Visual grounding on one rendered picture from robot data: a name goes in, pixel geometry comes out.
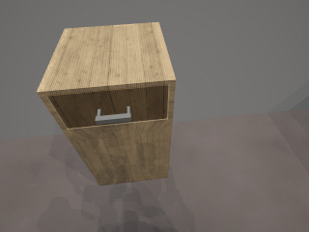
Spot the handle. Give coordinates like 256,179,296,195
95,106,131,125

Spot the drawer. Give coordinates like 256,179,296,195
47,84,169,129

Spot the cabinet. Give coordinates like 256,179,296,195
37,22,176,186

